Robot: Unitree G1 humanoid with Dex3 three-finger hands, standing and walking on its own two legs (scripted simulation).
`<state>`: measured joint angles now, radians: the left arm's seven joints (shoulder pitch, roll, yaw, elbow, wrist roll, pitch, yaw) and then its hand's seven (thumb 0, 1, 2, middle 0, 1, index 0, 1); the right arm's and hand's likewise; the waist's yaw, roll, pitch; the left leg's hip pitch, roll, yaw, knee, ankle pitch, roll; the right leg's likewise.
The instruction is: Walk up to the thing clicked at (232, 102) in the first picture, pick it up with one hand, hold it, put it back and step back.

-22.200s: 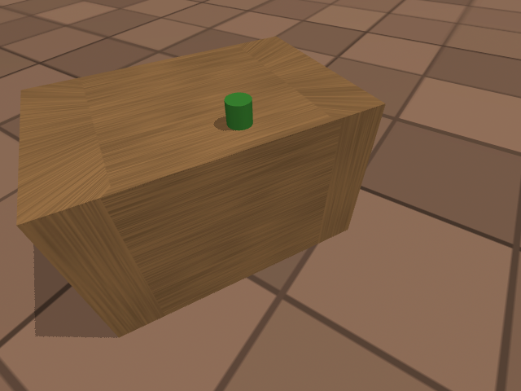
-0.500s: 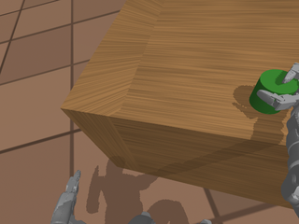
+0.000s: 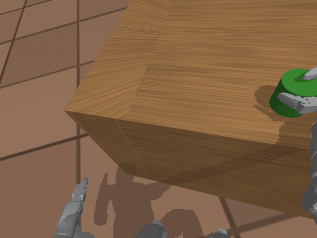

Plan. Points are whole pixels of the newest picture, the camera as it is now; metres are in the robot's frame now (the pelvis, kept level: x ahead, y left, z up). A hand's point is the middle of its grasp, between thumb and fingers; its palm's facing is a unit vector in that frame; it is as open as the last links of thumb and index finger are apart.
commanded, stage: open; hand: right
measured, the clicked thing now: (294, 94) +0.51 -0.23 +0.04
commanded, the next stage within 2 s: withdraw in 0.34 s
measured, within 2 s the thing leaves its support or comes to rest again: neither
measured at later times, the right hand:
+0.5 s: hand (303, 87) +0.51 -0.24 +0.07, palm faces +0.29 +0.96 +0.00, open 14.7 cm
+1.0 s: hand out of the picture +0.49 -0.32 +0.20, palm faces +0.31 +0.95 -0.09, open 17.5 cm
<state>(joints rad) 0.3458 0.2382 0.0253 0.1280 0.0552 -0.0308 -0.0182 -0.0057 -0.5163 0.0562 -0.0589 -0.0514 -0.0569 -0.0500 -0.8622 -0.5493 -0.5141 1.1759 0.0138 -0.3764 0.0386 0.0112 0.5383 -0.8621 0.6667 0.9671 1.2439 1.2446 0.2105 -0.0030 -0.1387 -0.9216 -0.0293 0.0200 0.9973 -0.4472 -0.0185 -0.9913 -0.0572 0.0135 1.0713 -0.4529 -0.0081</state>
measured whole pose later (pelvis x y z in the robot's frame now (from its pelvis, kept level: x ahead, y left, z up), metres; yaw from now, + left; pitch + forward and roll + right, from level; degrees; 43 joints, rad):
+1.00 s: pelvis +0.02 +0.00 +0.04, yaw -1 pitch +15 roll +3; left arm 0.31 0.25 -0.03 0.29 -0.02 0.00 0.01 -0.01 -0.53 0.06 -0.06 -0.05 -0.05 -0.05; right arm -0.91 -0.71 -0.47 1.16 0.03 -0.13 0.18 -0.01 0.57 -0.04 0.07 0.06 0.07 0.06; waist 0.13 -0.03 -0.14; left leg -0.65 -0.01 0.01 0.79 -0.40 -0.02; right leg -0.72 -0.04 0.00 0.86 -0.40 -0.01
